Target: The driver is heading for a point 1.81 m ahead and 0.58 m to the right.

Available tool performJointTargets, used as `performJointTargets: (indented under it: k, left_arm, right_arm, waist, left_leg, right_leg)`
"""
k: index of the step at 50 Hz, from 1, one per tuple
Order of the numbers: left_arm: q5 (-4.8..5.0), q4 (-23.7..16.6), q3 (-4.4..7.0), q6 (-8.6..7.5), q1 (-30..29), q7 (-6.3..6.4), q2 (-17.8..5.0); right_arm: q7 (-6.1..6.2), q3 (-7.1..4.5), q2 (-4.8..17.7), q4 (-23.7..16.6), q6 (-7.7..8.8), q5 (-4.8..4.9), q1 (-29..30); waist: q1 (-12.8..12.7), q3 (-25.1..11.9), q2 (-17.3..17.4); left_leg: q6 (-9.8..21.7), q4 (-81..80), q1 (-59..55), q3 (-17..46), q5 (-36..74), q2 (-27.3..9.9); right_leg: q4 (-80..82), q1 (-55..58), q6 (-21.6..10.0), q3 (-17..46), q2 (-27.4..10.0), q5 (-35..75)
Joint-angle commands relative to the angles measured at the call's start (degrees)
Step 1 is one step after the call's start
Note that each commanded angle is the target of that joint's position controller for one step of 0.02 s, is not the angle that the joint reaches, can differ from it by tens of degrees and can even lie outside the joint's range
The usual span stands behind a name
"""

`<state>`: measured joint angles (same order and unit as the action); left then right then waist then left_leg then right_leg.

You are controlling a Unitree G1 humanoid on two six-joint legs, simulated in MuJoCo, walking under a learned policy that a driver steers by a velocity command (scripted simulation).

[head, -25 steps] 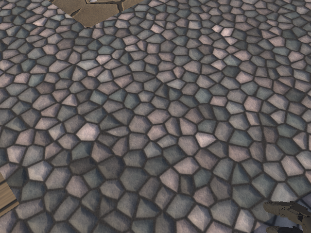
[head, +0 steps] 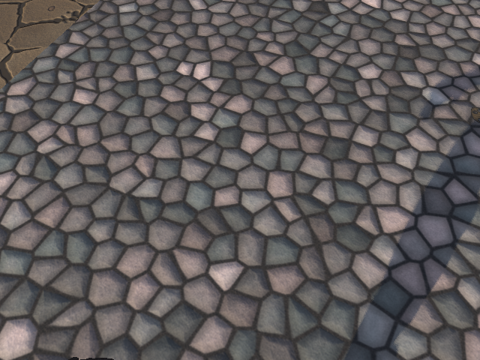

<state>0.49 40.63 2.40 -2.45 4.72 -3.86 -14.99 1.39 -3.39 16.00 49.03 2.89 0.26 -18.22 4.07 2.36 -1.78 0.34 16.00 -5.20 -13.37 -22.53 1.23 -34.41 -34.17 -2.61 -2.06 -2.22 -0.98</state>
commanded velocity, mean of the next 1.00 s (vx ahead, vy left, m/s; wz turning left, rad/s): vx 0.07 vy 0.00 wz -0.54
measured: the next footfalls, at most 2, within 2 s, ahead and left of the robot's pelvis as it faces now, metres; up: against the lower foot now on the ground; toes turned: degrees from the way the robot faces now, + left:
right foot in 0.04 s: +0.20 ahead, -0.09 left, +0.00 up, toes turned -3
left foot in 0.50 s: +0.26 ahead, +0.12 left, +0.00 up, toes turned -24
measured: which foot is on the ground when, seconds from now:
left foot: down 0.00-0.04, up 0.06-0.48, down 0.50-0.90, up 0.92-1.00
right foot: up 0.00-0.02, down 0.04-0.50, up 0.52-0.88, down 0.90-1.00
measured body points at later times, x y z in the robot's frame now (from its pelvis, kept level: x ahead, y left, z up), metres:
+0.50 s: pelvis +0.14 +0.02 +0.00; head +0.17 +0.01 +0.45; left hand +0.37 +0.26 -0.09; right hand +0.22 -0.29 -0.09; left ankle +0.22 +0.14 -0.73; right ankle +0.16 -0.09 -0.73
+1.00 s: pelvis +0.13 +0.00 +0.01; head +0.15 -0.04 +0.46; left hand +0.43 +0.13 -0.07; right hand +0.08 -0.32 -0.11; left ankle +0.20 +0.14 -0.68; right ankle +0.08 -0.09 -0.73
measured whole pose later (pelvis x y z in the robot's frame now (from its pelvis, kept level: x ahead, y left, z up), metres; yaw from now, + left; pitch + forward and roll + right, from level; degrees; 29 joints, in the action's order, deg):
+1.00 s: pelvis +0.13 +0.00 +0.01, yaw -34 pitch +1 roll +1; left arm -0.9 34.9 3.4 2.3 9.4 -0.2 -16.0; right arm 1.2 -4.6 18.8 43.2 -1.2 0.0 -8.8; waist 1.1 3.0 2.7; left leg -3.7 54.1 24.5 -1.3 -29.7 -4.1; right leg -30.2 -16.1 -1.9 0.2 1.2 -15.5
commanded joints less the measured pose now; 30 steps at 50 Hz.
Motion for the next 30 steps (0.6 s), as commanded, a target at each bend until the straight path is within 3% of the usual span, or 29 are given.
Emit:
performJointTargets:
  k: [1, 2, 3, 4, 5, 6, 7, 8, 9, 11, 13, 15, 17, 20, 23, 24, 25, 26, 27, 28, 29, 30]
  left_arm:
    - [-0.01, -2.30, 3.84, -0.68, 10.55, -0.16, -9.33]
    - [-0.29, -1.24, 5.24, -0.46, 16.86, 1.11, -12.76]
    - [-0.68, -2.74, 6.07, 0.58, 14.95, 2.84, -18.72]
    - [-1.48, -5.23, 5.06, 0.24, 15.06, 2.53, -17.01]
    - [-1.33, -6.54, 4.62, 0.46, 12.13, 2.36, -13.97]
    - [-0.07, -6.23, 4.19, 0.38, 8.49, 2.40, -11.84]
    - [0.76, -6.46, 3.44, 0.53, 6.14, 2.84, -9.49]
    - [0.38, -6.57, 3.45, 0.76, 5.22, 3.09, -9.54]
    - [-0.43, -6.98, 3.64, 1.05, 4.59, 3.15, -10.12]
    - [-0.96, -7.13, 4.14, 1.22, 3.58, 3.41, -11.16]
    - [-0.58, -7.02, 4.58, 1.73, 4.10, 4.12, -12.30]
    - [-0.01, -7.37, 4.75, 2.75, 3.52, 4.87, -12.67]
    - [0.12, -7.74, 4.67, 3.65, 2.98, 5.35, -12.37]
    - [0.00, -7.84, 4.64, 4.33, 3.63, 5.45, -12.02]
    - [0.43, -8.14, 4.44, 4.73, 3.57, 5.40, -11.36]
    - [0.82, -8.24, 4.19, 4.93, 3.41, 5.51, -10.62]
    - [0.57, -8.33, 3.43, 4.97, 5.68, 5.52, -8.16]
    - [0.70, -9.69, 3.14, 4.60, 8.23, 5.30, -6.56]
    - [-0.29, -9.25, 4.50, 3.85, 7.77, 5.16, -11.70]
    - [0.27, -8.01, 5.59, 3.97, 8.32, 5.05, -14.20]
    - [0.54, -6.65, 5.75, 4.71, 9.28, 5.29, -13.51]
    - [0.36, -6.24, 5.56, 5.44, 9.57, 5.54, -12.39]
  right_arm:
    - [1.51, -2.77, 11.74, -4.32, -1.09, 0.71, 3.38]
    - [1.51, -2.31, 10.82, -5.07, -0.67, 0.48, 3.43]
    - [0.38, -0.17, 2.95, -6.80, 0.65, -2.86, -2.87]
    - [-1.08, 0.13, 6.59, -6.96, 2.21, -1.61, -5.49]
    - [-1.45, -0.89, 10.18, -8.06, 2.33, 0.77, 1.71]
    - [-1.03, -0.73, 9.24, -9.60, 1.95, 0.92, 5.02]
    - [-0.08, -0.82, 8.85, -9.00, 1.06, -0.09, 5.86]
    - [0.38, -1.06, 9.18, -9.29, 0.18, -0.62, 5.87]
    - [0.43, -1.15, 8.93, -9.54, -0.63, -0.79, 4.96]
    - [0.76, -0.69, 6.96, -9.03, -1.25, -0.99, 3.27]
    - [1.08, -0.40, 6.14, -9.21, -1.61, -1.18, 4.38]
    - [1.01, -0.42, 6.32, -9.50, -2.15, -1.00, 5.99]
    - [0.78, -0.48, 6.31, -10.30, -2.47, -0.68, 8.51]
    - [0.32, -0.62, 6.45, -11.38, -1.89, -0.40, 11.05]
    - [-0.34, -1.22, 7.00, -11.29, -0.59, -0.11, 9.44]
    - [-0.46, -1.62, 7.51, -10.70, -0.25, -0.18, 7.53]
    - [-0.19, -2.50, 10.92, -10.89, -0.28, -1.03, 6.33]
    - [0.08, -3.62, 15.79, -10.99, -1.22, -2.61, 8.56]
    - [0.03, -3.24, 12.74, -11.72, -1.24, -3.25, 8.27]
    - [0.29, -2.36, 9.77, -12.64, -1.25, -2.78, 9.94]
    - [0.43, -1.99, 8.16, -12.97, -1.42, -1.91, 12.07]
    - [0.61, -1.73, 7.31, -13.17, -1.58, -1.04, 12.96]
  waist:
    - [-8.75, -7.40, 6.65]
    - [-12.40, -11.13, 2.38]
    - [-5.69, -17.56, -16.32]
    - [-7.70, -32.66, -9.43]
    - [-9.80, -28.75, -1.79]
    - [-7.78, -18.18, 1.66]
    - [-6.01, -13.60, 4.49]
    - [-4.56, -9.88, 3.39]
    - [-3.13, -8.84, 1.53]
    - [-1.92, -8.78, -0.35]
    - [-2.33, -10.75, -1.19]
    - [-2.77, -12.03, -2.28]
    - [-3.48, -10.83, -3.80]
    - [-4.69, -8.92, -6.44]
    - [-3.69, -9.12, -7.83]
    - [-2.51, -8.93, -7.45]
    - [-3.50, -10.47, -1.55]
    - [-7.21, -7.78, 16.07]
    - [-4.90, -8.13, 16.60]
    - [-5.23, -7.69, 11.47]
    - [-6.04, -6.40, 8.84]
    - [-5.83, -5.60, 8.55]
  left_leg:
    - [3.48, 21.44, 2.67, 2.34, 66.42, -13.31]
    - [0.23, 36.27, 12.04, 1.88, 51.32, -9.90]
    - [-4.28, 59.94, 35.79, 2.46, -10.67, 0.69]
    - [-4.89, 71.70, 41.88, 18.76, -17.86, 3.87]
    - [-3.53, 70.89, 42.84, 21.73, -13.13, -0.18]
    - [-3.10, 64.61, 45.64, 20.09, -8.72, -2.14]
    - [-3.36, 59.50, 44.65, 19.63, -6.50, -4.28]
    - [-3.51, 56.00, 41.01, 19.30, -4.72, -4.56]
    - [-3.76, 53.33, 37.86, 19.16, -3.93, -4.30]
    - [-4.73, 45.95, 34.26, 17.83, -3.09, -3.43]
    - [-5.71, 40.68, 33.19, 17.75, 0.23, -2.44]
    - [-6.08, 36.88, 31.63, 18.26, 4.92, -1.75]
    - [-6.01, 33.04, 30.86, 18.71, 7.19, -1.02]
    - [-5.37, 26.45, 29.78, 19.36, 6.44, 0.00]
    - [-3.56, 14.53, 24.95, 19.13, 8.03, 0.56]
    - [-2.40, 6.96, 20.30, 18.83, 13.42, -0.60]
    - [1.02, 3.91, 13.62, 25.54, 16.50, -9.86]
    - [9.77, 2.30, 10.61, 38.92, 28.34, -21.07]
    - [15.39, 1.66, 12.36, 44.46, 31.97, -25.93]
    - [14.46, 2.83, 13.48, 38.99, 31.66, -23.43]
    - [11.78, 3.82, 14.14, 33.03, 30.17, -19.49]
    - [10.37, 4.25, 13.72, 29.52, 29.25, -17.45]
  right_leg:
    - [3.51, 15.60, -3.63, -3.56, 6.16, -1.60]
    - [8.26, 28.98, -6.36, 2.47, 3.09, 12.30]
    - [0.45, 51.29, -16.65, 23.78, -13.24, 46.87]
    - [6.50, 57.76, -25.96, 42.97, -21.67, 40.44]
    - [8.23, 52.85, -22.48, 34.76, -17.69, 32.37]
    - [9.99, 43.34, -18.90, 28.15, -14.09, 26.52]
    - [12.08, 35.72, -16.46, 25.01, -11.77, 20.85]
    - [13.76, 27.94, -15.66, 23.81, -10.33, 19.49]
    - [15.23, 23.35, -15.44, 23.32, -9.25, 18.07]
    - [15.49, 18.02, -14.83, 20.52, -7.55, 21.62]
    - [14.56, 17.55, -14.03, 19.79, -6.61, 21.98]
    - [14.59, 16.57, -12.17, 20.19, -5.20, 12.63]
    - [15.27, 15.15, -10.50, 21.90, -3.82, 0.40]
    - [14.56, 16.15, -9.40, 25.74, -3.45, -7.19]
    - [10.42, 19.51, -7.84, 29.50, -3.22, -2.56]
    - [8.06, 18.48, -6.03, 29.06, -1.57, -3.25]
    - [0.92, 14.02, -3.00, 25.31, 1.77, -14.32]
    - [-9.43, 1.87, 0.69, 13.01, 11.52, -31.60]
    - [-23.56, -1.10, 3.55, 10.88, 8.65, -35.54]
    - [-29.84, -0.76, 4.56, 11.34, 6.95, -31.96]
    - [-32.58, -0.79, 5.68, 10.30, 6.23, -28.89]
    - [-35.04, -1.90, 6.66, 9.60, 5.72, -26.10]
Velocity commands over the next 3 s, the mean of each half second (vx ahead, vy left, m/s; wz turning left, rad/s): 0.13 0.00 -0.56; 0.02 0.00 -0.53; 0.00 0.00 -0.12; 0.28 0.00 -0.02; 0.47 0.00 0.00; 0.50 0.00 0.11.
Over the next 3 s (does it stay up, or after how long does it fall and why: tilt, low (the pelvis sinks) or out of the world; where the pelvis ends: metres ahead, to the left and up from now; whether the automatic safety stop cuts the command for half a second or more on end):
stays up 0.70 -0.39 0.02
